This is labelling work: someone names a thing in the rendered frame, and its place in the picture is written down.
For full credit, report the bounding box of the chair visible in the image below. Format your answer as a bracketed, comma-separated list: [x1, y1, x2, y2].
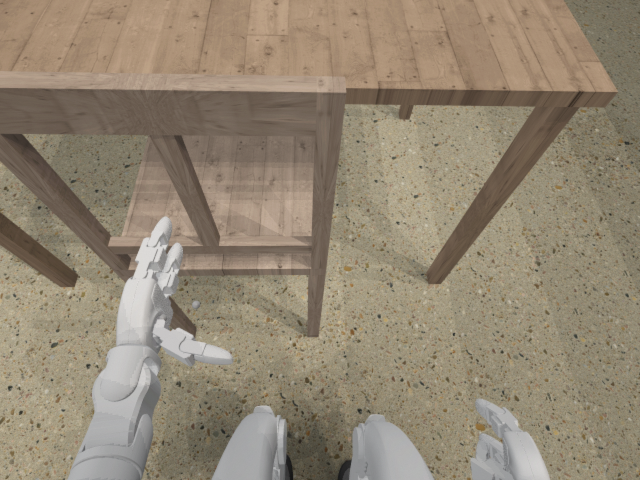
[0, 71, 346, 338]

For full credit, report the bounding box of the right robot hand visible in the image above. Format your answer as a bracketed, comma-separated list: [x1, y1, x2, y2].
[470, 398, 550, 480]

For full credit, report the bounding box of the right robot shin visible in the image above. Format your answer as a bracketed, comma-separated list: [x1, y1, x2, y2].
[349, 414, 386, 480]

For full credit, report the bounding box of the left robot forearm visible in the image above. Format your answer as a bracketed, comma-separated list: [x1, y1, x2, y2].
[67, 344, 162, 480]

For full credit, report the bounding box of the left robot hand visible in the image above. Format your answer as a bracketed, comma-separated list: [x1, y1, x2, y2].
[116, 216, 233, 367]

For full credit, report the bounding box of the table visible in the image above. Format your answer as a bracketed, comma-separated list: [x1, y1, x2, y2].
[0, 0, 618, 287]

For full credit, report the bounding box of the right robot thigh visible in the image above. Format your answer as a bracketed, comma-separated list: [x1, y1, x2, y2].
[352, 421, 435, 480]

